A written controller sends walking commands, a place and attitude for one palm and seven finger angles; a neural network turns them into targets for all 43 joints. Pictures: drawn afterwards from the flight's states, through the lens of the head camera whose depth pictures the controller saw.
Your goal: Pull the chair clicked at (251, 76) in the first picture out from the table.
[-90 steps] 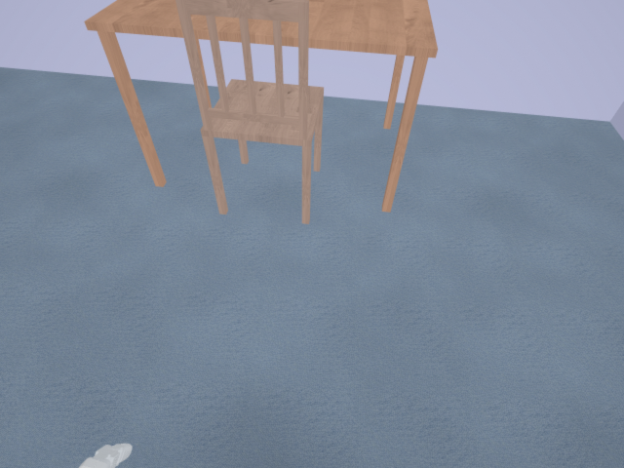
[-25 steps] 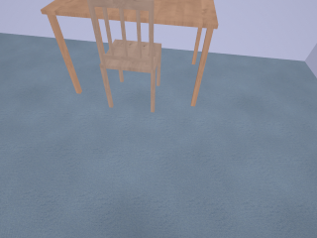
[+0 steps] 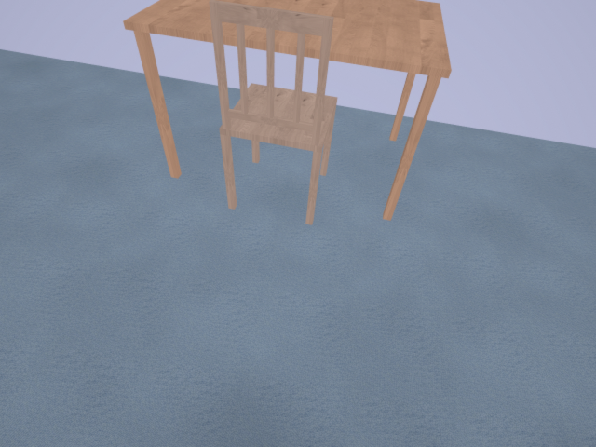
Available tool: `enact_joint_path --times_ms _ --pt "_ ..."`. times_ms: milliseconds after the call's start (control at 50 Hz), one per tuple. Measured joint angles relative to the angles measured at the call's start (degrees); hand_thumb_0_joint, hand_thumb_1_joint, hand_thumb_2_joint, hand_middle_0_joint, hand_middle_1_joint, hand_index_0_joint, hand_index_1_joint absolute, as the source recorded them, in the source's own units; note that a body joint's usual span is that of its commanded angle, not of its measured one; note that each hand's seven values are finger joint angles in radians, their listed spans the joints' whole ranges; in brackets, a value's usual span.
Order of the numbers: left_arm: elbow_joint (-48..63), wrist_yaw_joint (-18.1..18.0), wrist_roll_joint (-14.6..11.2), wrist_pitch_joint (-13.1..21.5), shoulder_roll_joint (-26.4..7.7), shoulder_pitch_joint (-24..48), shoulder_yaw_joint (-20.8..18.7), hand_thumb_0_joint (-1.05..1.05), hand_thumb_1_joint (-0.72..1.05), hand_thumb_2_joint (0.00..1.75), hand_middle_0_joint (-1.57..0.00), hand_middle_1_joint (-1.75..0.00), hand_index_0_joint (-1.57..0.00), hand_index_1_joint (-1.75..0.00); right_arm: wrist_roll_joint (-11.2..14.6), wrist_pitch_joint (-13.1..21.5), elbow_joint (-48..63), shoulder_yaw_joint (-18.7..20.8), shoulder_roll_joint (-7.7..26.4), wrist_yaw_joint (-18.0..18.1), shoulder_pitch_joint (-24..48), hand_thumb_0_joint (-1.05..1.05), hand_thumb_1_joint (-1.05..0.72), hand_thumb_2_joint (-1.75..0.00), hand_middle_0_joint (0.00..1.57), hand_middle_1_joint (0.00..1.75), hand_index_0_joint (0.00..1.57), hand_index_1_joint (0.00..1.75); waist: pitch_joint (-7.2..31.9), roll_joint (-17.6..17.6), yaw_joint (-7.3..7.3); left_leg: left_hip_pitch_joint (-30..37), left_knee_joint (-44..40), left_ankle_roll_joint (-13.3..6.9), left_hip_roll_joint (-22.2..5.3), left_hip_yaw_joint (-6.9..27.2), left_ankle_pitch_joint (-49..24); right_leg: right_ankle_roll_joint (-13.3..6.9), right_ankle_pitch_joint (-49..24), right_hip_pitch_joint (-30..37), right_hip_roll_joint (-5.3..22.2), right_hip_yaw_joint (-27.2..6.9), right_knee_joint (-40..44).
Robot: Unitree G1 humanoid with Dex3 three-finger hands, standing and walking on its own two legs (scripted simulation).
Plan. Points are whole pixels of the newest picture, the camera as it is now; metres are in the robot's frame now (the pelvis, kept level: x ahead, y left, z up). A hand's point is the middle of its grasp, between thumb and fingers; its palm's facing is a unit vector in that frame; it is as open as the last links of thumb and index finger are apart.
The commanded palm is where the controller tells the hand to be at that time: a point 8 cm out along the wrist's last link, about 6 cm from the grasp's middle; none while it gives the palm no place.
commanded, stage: walk to a spot facing it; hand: left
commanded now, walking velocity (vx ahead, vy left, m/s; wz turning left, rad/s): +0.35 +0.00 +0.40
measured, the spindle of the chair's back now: (270, 76) +1.26 +0.17 -0.08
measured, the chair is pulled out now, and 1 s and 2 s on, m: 0.00 0.00 0.00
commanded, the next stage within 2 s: turn to face it in 0.92 s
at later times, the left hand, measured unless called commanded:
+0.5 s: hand (178, 381) +0.26 +0.22 -0.17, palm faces +0.09 -0.99 -0.15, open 7.4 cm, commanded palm none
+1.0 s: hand (191, 348) +0.32 +0.21 -0.18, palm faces +0.38 -0.91 -0.18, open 7.3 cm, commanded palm none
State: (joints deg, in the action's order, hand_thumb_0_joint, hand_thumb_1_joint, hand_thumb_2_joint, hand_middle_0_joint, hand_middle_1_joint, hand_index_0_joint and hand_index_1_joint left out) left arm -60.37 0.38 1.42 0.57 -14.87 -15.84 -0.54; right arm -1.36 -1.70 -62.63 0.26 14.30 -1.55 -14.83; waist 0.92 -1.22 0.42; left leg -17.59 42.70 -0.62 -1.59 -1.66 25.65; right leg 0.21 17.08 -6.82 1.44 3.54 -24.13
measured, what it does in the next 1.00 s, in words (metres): walks ahead, turning left: right foot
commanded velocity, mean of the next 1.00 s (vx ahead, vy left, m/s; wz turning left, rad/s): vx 0.32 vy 0.00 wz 0.33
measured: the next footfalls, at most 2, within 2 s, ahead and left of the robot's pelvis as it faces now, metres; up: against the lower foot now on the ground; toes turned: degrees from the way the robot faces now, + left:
right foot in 0.58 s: +0.42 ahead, -0.06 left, +0.00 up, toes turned +1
left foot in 1.08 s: +0.53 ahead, +0.22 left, +0.00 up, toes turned +30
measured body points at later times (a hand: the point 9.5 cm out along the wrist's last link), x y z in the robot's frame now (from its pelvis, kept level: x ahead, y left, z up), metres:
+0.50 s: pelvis +0.19 +0.04 +0.00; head +0.21 +0.05 +0.44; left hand +0.25 +0.27 -0.16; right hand +0.10 -0.16 -0.15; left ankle +0.03 +0.12 -0.74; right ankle +0.34 -0.08 -0.70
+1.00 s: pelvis +0.41 +0.05 +0.00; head +0.43 +0.08 +0.45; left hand +0.30 +0.26 -0.16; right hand +0.58 -0.15 -0.14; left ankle +0.48 +0.20 -0.70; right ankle +0.38 -0.07 -0.74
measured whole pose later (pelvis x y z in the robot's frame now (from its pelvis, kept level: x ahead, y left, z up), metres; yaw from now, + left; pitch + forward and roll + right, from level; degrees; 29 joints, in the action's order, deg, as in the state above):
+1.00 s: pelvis +0.41 +0.05 +0.00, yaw +19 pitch +0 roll -2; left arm -61.3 -0.5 1.5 3.9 -10.5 -20.7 -2.2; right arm -1.7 -0.3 -56.1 3.6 11.5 -3.0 -7.6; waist -3.4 0.2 1.3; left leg -33.2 45.7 0.4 -7.1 -5.8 9.5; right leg 0.3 18.0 -3.4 2.8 18.3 -22.6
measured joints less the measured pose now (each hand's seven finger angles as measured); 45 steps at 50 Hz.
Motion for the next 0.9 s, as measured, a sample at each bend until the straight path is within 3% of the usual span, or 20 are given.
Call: enact_joint_path --times_ms 80,100,140,180,240,340,420,480,560,580,620,660,700,800,900 --pt "-1.0 0.1 0.0 0.1 0.8 -3.4 -0.6 0.00 0.90 0.90 -0.20 -0.30 -0.21 -0.30 0.2 1.6 1.3 0.4 -1.8 -0.5 -2.5 0.01 -0.90 -0.90 0.20 0.30 0.20 0.30 -1.5 -1.4 -0.47 0.9 -8.1 -0.1 -0.6 -2.8 -4.7 2.0 4.0 1.1 2.5 2.0 -3.7" --pt "-1.4 0.2 -0.3 -0.3 1.0 -4.2 -0.7 0.00 0.90 0.90 -0.20 -0.30 -0.21 -0.30 0.1 2.4 1.6 0.6 -2.1 -0.4 -3.0 0.01 -0.90 -0.90 0.20 0.30 0.20 0.30 -1.9 -1.7 -0.60 1.0 -8.5 -0.6 -0.1 -3.1 -8.7 1.7 6.2 -0.5 3.4 2.2 -8.4" --pt "-2.4 0.2 -0.3 -1.4 1.3 -5.0 -0.9 0.00 0.90 0.90 -0.20 -0.30 -0.21 -0.30 0.0 3.4 1.8 0.9 -3.1 0.3 -3.9 0.01 -0.90 -0.90 0.20 0.30 0.20 0.30 -2.2 -2.3 -0.69 1.6 -6.9 -1.8 0.9 -4.0 -7.7 0.9 10.8 -6.1 3.5 -0.2 -22.2" --pt "-3.1 0.3 -0.1 -1.7 1.7 -5.1 -1.1 0.00 0.90 0.90 -0.20 -0.30 -0.20 -0.30 0.1 3.9 1.7 0.9 -4.2 0.8 -5.4 0.01 -0.90 -0.90 0.20 0.30 0.20 0.30 -1.9 -2.3 -1.13 4.0 -9.3 -2.6 1.7 -4.2 -6.2 0.2 9.6 -11.8 3.1 -0.8 -32.9" --pt "-2.8 0.7 0.2 -1.2 2.0 -3.4 -1.5 0.01 0.90 0.90 -0.20 -0.30 -0.20 -0.30 0.2 4.7 0.5 0.6 -6.1 1.5 -7.9 0.01 -0.90 -0.90 0.20 0.30 0.20 0.30 -1.9 -2.0 -1.71 8.4 -15.8 -2.8 2.9 -3.0 -8.0 0.6 3.5 -18.5 3.6 -0.3 -38.5" --pt "-0.2 0.8 0.1 -0.2 3.0 0.6 -1.7 0.00 0.91 0.90 -0.20 -0.30 -0.20 -0.30 0.6 5.7 -2.1 0.3 -8.8 2.0 -11.1 0.01 -0.90 -0.90 0.20 0.30 0.20 0.30 -2.2 -1.4 -1.48 15.1 -24.2 -3.1 4.1 -1.0 -9.6 2.0 -3.4 -26.0 5.0 -0.3 -36.8" --pt "0.9 0.9 -0.2 -0.2 4.1 3.9 -1.8 0.00 0.91 0.90 -0.20 -0.30 -0.20 -0.30 0.6 6.1 -3.2 0.4 -9.9 2.3 -12.4 0.01 -0.90 -0.90 0.20 0.30 0.20 0.30 -2.6 -1.0 -2.07 20.0 -27.8 -2.6 4.3 -0.1 -8.5 2.4 -6.7 -28.4 5.6 0.2 -30.3" --pt "1.6 1.0 -0.4 -0.1 4.8 6.5 -1.8 0.00 0.91 0.90 -0.20 -0.30 -0.20 -0.30 0.3 6.3 -3.5 0.6 -10.0 2.5 -12.7 0.01 -0.90 -0.90 0.20 0.30 0.21 0.30 -3.3 -0.6 -3.07 23.1 -28.7 -1.9 4.1 0.2 -6.3 1.8 -7.7 -27.6 5.2 1.3 -21.5" --pt "3.2 1.2 -0.5 1.0 5.7 9.2 -1.7 0.00 0.90 0.90 -0.20 -0.30 -0.20 -0.30 0.0 6.1 -4.1 1.1 -9.1 2.6 -13.3 0.01 -0.90 -0.90 0.20 0.30 0.21 0.30 -4.2 0.9 -4.21 25.5 -24.7 -0.4 2.5 1.0 -0.4 -0.6 -6.7 -22.7 2.6 2.8 -12.1" --pt "3.8 1.2 -0.3 1.9 5.8 9.5 -1.6 0.00 0.90 0.90 -0.20 -0.30 -0.20 -0.30 0.1 6.0 -4.4 1.2 -9.0 2.5 -13.6 0.01 -0.90 -0.90 0.20 0.30 0.21 0.30 -4.2 1.2 -4.07 24.8 -20.5 -0.2 2.1 1.4 2.2 -1.4 -7.9 -20.5 1.8 3.1 -9.9" --pt "4.5 0.8 0.0 3.7 6.1 10.0 -1.8 0.00 0.90 0.90 -0.20 -0.30 -0.20 -0.30 0.5 5.0 -4.7 1.5 -8.3 2.1 -12.7 0.01 -0.90 -0.90 0.20 0.30 0.20 0.30 -5.0 1.9 -3.45 17.6 -0.8 -0.7 1.2 2.2 4.5 -3.1 -9.2 -19.9 1.5 4.3 -13.1" --pt "4.5 0.5 -0.3 4.3 6.3 9.5 -1.8 0.00 0.90 0.90 -0.20 -0.30 -0.20 -0.30 0.7 4.3 -4.3 2.0 -7.4 1.8 -10.8 0.01 -0.90 -0.90 0.20 0.30 0.20 0.30 -5.4 2.4 -3.02 8.7 19.0 -1.8 1.0 2.9 1.9 -3.6 -5.1 -17.3 1.4 5.8 -14.1" --pt "3.9 0.0 -0.3 4.3 6.3 7.8 -1.8 0.00 0.90 0.90 -0.20 -0.30 -0.20 -0.30 0.5 3.8 -3.3 2.6 -6.2 1.6 -8.4 0.01 -0.90 -0.90 0.20 0.30 0.20 0.30 -4.9 2.3 -2.36 0.9 28.5 -2.2 -0.3 1.5 -2.8 -3.3 -3.7 -13.9 1.2 6.6 -11.7" --pt "1.4 -1.4 -0.3 4.3 5.1 2.6 -2.6 -0.02 0.94 0.90 -0.20 -0.30 -0.21 -0.30 -0.2 2.8 1.2 3.8 -3.7 1.2 -2.1 0.01 -0.91 -0.90 0.20 0.30 0.20 0.30 -3.1 2.5 -1.92 -12.8 27.3 -0.6 -3.8 0.3 -10.3 -3.0 -3.8 -6.5 0.5 9.0 -3.8" --pt "-0.7 -1.2 -0.1 3.7 4.3 -2.1 -2.1 -0.01 0.93 0.90 -0.20 -0.30 -0.20 -0.30 -0.3 1.8 4.6 4.1 -2.7 -0.1 3.0 0.01 -0.91 -0.90 0.19 0.30 0.20 0.30 -2.6 2.3 -1.33 -18.0 16.6 1.3 -5.9 -1.5 -15.4 -2.0 -2.5 -0.7 0.4 11.8 1.1"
